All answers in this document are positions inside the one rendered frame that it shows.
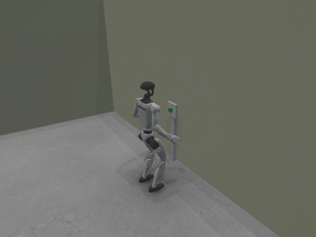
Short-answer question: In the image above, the robot left shin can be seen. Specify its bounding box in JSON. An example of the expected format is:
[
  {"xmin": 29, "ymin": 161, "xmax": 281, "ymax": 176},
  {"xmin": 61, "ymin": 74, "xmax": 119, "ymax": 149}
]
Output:
[{"xmin": 142, "ymin": 151, "xmax": 154, "ymax": 179}]

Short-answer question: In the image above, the right robot forearm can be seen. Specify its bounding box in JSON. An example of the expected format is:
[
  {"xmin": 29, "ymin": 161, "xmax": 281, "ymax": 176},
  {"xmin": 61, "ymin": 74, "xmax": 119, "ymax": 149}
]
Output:
[{"xmin": 155, "ymin": 125, "xmax": 173, "ymax": 140}]

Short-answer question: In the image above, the robot left upper arm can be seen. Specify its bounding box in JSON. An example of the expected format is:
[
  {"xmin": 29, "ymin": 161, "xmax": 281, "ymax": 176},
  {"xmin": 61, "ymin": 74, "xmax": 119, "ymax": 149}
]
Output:
[{"xmin": 132, "ymin": 98, "xmax": 143, "ymax": 118}]

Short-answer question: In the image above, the robot right upper arm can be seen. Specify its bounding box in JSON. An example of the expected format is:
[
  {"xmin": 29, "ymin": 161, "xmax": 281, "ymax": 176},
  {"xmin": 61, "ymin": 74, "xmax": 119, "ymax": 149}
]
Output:
[{"xmin": 150, "ymin": 104, "xmax": 161, "ymax": 131}]

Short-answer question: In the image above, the robot shin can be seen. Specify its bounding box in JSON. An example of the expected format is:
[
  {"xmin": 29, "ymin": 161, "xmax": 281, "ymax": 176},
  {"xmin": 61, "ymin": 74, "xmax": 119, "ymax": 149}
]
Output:
[
  {"xmin": 142, "ymin": 151, "xmax": 154, "ymax": 179},
  {"xmin": 152, "ymin": 161, "xmax": 167, "ymax": 188}
]

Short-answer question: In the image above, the robot right shin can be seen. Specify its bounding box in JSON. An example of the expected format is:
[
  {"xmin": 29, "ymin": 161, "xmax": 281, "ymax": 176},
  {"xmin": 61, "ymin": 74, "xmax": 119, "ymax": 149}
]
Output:
[{"xmin": 152, "ymin": 161, "xmax": 167, "ymax": 188}]

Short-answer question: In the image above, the robot right hand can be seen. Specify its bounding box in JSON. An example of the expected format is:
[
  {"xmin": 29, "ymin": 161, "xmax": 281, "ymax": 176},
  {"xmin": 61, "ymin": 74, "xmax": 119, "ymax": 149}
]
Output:
[{"xmin": 170, "ymin": 135, "xmax": 182, "ymax": 146}]

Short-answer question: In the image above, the panel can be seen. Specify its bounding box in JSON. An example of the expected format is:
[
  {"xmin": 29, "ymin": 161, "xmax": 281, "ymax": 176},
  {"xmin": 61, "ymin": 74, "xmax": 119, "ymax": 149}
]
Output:
[{"xmin": 167, "ymin": 101, "xmax": 178, "ymax": 161}]

